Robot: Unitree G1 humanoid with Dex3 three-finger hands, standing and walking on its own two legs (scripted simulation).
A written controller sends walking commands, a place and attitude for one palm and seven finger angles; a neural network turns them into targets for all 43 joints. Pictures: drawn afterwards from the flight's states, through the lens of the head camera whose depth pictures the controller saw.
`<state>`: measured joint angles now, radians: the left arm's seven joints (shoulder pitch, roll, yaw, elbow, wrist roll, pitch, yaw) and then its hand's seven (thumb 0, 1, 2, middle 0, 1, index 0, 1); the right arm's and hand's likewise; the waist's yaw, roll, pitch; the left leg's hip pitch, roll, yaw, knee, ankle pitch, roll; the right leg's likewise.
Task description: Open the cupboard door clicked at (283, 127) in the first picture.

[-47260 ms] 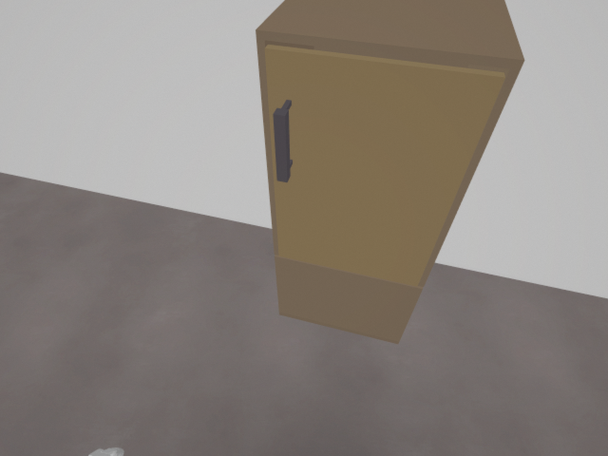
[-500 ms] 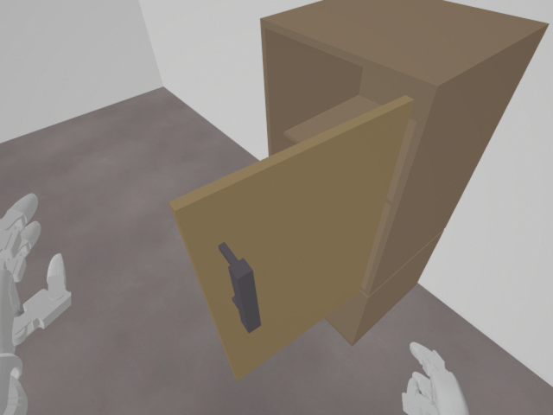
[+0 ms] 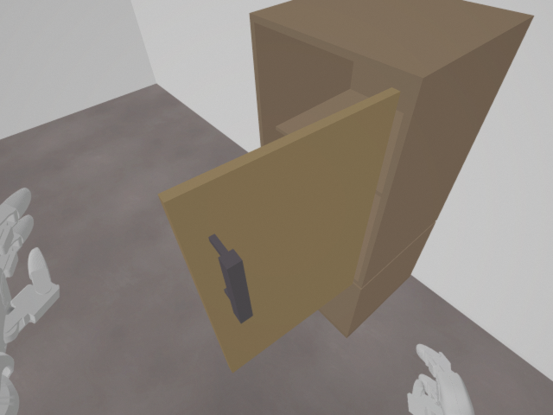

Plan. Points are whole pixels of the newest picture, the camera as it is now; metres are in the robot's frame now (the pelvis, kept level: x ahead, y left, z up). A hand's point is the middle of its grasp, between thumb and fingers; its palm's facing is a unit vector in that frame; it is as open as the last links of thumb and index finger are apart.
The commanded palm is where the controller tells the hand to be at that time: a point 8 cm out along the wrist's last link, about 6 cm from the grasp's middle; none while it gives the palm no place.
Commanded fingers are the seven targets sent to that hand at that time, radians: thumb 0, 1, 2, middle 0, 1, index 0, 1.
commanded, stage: step back with the hand held close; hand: left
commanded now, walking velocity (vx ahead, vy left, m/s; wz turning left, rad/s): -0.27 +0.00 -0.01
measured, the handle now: (230, 279) +0.30 +0.11 +0.04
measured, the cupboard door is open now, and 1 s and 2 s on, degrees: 86 86 86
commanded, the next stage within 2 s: stop stepping back and stand still in 0.80 s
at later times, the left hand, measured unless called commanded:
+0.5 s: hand out of the picture +0.11 +0.30 +0.15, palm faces +0.40 -0.77 -0.50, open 7.4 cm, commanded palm +0.04 +0.34 +0.17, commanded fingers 0.00 0.90 0.90 -0.20 -0.30 -0.20 -0.30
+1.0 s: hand out of the picture +0.00 +0.30 +0.17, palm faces +0.42 -0.79 -0.44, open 7.4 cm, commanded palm -0.06 +0.34 +0.17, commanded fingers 0.00 0.90 0.90 -0.20 -0.30 -0.20 -0.30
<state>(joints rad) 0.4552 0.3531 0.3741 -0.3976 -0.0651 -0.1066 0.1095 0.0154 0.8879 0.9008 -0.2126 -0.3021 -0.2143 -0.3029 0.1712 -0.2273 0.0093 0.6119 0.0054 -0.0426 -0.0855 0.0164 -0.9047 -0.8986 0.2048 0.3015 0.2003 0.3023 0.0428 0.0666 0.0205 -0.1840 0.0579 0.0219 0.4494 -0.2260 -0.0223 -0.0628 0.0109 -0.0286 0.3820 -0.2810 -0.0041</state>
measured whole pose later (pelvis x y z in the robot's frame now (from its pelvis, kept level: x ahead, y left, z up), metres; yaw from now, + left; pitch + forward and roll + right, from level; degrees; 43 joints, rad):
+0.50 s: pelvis -0.09 +0.04 -0.01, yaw +1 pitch -1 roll -2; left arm 0.55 0.43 0.44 -0.53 -0.03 -0.18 0.15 0.01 0.89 0.90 -0.21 -0.30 -0.22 -0.30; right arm 0.21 -0.21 -0.01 0.53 0.02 -0.03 -0.09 0.02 -0.90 -0.90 0.20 0.30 0.20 0.30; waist -0.02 0.02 0.06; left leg -0.41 0.03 0.03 0.55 -0.13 0.04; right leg -0.30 0.01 0.02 0.56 -0.25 0.03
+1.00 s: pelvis -0.21 +0.04 -0.01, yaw -1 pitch +2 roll -2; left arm 0.55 0.42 0.44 -0.57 -0.06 -0.20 0.17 0.01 0.89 0.90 -0.21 -0.30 -0.21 -0.30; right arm 0.17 -0.16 0.01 0.59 -0.01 -0.12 -0.03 0.01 -0.90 -0.90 0.21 0.30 0.20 0.30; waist 0.00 0.00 0.00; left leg -0.50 0.04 0.04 0.41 -0.01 0.02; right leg -0.17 0.05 -0.03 0.55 -0.48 -0.03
